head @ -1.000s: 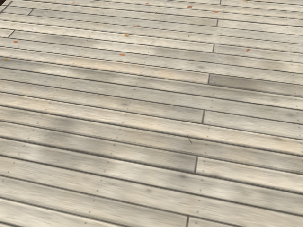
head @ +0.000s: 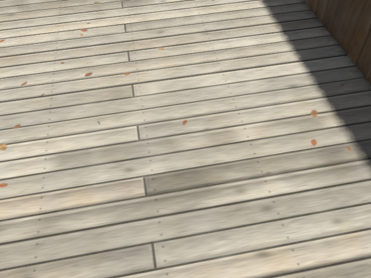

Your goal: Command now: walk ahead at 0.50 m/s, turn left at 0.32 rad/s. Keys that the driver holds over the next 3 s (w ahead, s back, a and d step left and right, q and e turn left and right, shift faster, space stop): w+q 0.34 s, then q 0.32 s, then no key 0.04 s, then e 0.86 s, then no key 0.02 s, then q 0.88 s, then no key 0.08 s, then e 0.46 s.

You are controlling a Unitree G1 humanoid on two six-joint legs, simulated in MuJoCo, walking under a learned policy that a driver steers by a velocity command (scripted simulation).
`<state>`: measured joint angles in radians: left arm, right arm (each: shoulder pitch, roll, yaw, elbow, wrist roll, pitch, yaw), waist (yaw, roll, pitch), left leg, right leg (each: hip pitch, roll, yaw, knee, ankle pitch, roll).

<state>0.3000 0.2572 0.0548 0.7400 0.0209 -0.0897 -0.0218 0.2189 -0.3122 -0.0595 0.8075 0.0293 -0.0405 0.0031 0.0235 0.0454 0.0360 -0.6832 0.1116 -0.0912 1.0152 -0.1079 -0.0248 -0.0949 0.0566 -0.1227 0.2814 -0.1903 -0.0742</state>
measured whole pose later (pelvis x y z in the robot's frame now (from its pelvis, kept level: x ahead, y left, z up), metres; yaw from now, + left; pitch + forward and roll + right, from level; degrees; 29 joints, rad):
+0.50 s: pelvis +0.27 +0.08 +0.00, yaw +17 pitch +2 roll -1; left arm 0.11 0.31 0.05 0.69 0.01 -0.09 0.01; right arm 0.27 -0.29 -0.07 0.71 0.01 -0.04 0.01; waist -0.03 -0.02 0.07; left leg -0.27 -0.11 -0.06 0.39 -0.15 0.10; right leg -0.60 -0.07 0.08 1.04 -0.33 0.06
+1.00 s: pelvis +0.42 +0.08 -0.01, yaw +23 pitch +1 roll +1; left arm 0.16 0.25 0.04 0.73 -0.01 0.00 -0.01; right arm 0.15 -0.28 -0.06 0.74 0.00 0.04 -0.04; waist 0.03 -0.01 0.07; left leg -0.31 -0.03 -0.11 0.68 -0.44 -0.07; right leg -0.37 0.07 0.12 0.47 -0.11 -0.03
